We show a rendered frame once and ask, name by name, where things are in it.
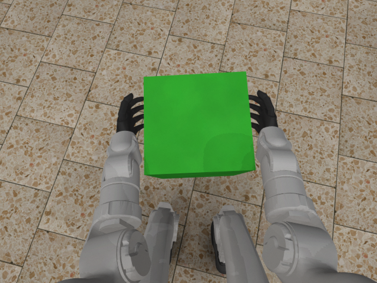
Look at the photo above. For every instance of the right robot hand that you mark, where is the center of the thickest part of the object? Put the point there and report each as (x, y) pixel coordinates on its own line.
(267, 116)

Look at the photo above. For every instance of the right robot thigh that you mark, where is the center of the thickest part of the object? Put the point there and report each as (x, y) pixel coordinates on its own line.
(242, 261)

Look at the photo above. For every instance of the left robot hand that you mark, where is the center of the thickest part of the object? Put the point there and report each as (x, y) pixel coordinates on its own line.
(126, 121)

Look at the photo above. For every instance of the robot left upper arm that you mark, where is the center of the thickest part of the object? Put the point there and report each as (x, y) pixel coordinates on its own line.
(116, 257)

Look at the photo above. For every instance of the robot left forearm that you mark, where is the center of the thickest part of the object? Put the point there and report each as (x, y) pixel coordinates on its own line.
(120, 186)

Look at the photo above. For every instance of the robot right forearm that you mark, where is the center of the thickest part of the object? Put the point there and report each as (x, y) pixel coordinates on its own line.
(286, 198)

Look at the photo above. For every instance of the right robot shin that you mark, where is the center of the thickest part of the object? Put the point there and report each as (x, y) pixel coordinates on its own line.
(220, 249)

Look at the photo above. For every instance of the robot right upper arm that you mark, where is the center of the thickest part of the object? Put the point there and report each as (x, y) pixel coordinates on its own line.
(299, 253)

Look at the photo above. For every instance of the carton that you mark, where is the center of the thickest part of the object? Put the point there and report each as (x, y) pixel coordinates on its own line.
(197, 125)

